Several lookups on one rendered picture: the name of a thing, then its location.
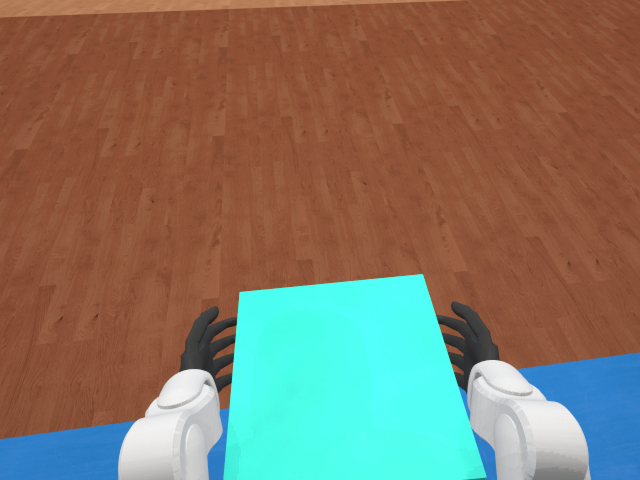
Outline carton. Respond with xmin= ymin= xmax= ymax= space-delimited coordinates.
xmin=223 ymin=274 xmax=487 ymax=480

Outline right robot hand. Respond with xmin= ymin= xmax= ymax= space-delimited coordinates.
xmin=436 ymin=301 xmax=500 ymax=394

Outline robot left forearm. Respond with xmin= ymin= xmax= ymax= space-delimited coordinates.
xmin=118 ymin=369 xmax=223 ymax=480

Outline robot right forearm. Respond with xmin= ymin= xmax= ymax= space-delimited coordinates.
xmin=467 ymin=360 xmax=591 ymax=480

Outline left robot hand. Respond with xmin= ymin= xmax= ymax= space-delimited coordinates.
xmin=179 ymin=306 xmax=237 ymax=393

